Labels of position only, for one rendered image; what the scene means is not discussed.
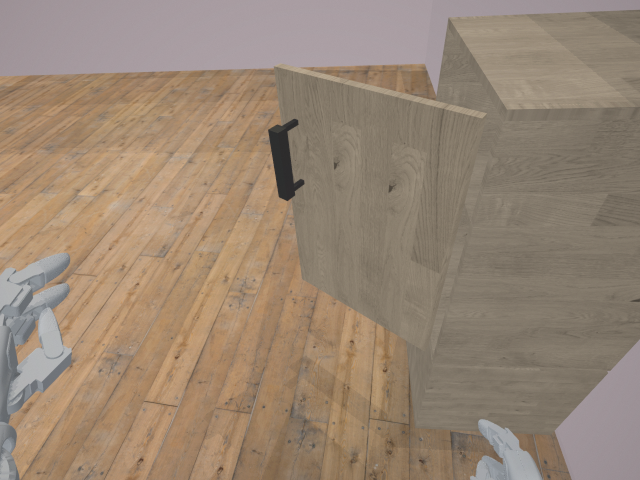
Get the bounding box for handle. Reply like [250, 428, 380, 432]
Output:
[268, 119, 304, 201]

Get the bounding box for cupboard door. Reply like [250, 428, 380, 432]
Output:
[274, 63, 487, 351]

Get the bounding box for robot left forearm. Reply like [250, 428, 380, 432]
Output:
[0, 422, 20, 480]

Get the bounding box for robot left hand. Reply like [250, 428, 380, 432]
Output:
[0, 253, 72, 424]

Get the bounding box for robot right hand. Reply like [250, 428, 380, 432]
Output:
[470, 419, 543, 480]

